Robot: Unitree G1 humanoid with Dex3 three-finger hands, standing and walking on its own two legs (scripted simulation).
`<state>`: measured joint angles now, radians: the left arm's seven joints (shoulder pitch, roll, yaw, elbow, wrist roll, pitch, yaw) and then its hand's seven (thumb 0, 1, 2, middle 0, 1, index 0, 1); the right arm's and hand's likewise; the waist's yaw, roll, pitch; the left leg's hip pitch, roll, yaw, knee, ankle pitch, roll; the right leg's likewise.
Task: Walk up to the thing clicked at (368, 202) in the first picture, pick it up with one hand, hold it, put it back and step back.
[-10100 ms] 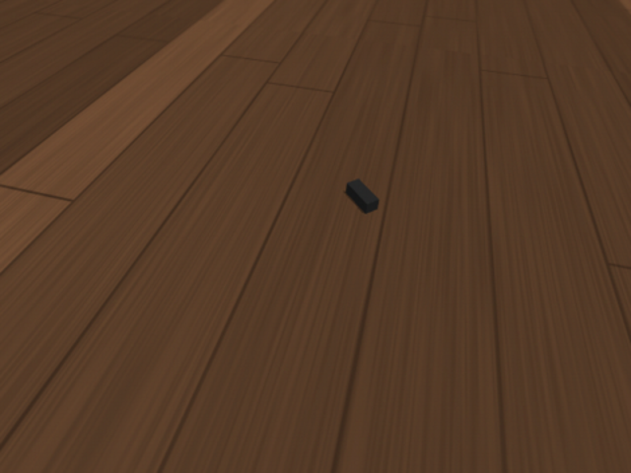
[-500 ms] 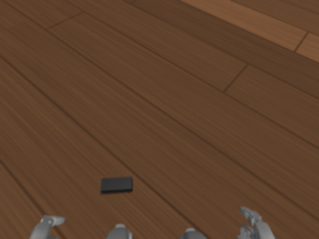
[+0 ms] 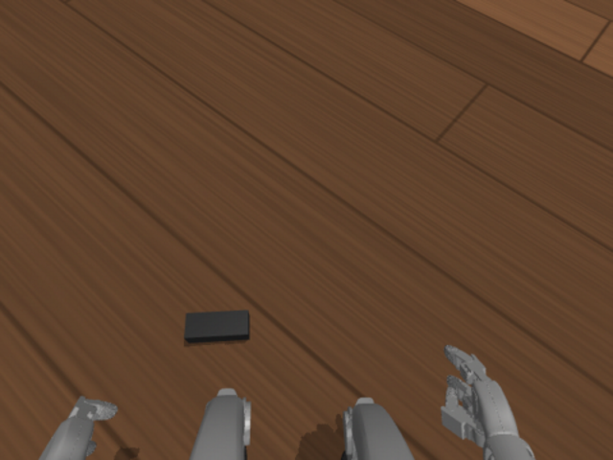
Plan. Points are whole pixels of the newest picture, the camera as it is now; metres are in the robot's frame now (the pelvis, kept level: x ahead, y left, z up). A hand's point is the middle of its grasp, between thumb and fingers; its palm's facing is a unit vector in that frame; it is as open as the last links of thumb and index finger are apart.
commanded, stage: rise first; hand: left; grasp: from above
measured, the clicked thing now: (218, 326) +0.45 +0.20 -0.62
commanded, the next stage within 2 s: none
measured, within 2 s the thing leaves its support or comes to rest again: neither
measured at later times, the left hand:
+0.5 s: hand (159, 374) +0.28 +0.26 -0.34, palm faces -0.44 -0.31 -0.84, open 14.2 cm
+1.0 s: hand (177, 344) +0.36 +0.26 -0.43, palm faces -0.44 -0.03 -0.90, open 14.2 cm
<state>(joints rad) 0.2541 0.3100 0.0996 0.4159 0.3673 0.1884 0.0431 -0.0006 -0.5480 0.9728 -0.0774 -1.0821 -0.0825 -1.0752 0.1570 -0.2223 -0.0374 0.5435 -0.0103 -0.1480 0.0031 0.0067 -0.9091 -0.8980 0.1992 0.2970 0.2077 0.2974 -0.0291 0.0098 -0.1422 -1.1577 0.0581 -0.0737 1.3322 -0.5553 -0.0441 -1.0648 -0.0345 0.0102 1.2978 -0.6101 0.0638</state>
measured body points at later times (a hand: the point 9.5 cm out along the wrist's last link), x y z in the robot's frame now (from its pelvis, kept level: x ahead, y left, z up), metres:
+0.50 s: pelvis -0.07 -0.01 -0.20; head +0.13 +0.00 +0.21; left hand +0.30 +0.28 -0.29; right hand +0.08 -0.28 -0.33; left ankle +0.04 +0.14 -0.61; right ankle +0.00 -0.16 -0.61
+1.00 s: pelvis -0.08 +0.00 -0.28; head +0.13 +0.04 +0.12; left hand +0.38 +0.26 -0.38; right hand -0.02 -0.28 -0.40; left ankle +0.03 +0.14 -0.61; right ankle +0.00 -0.16 -0.61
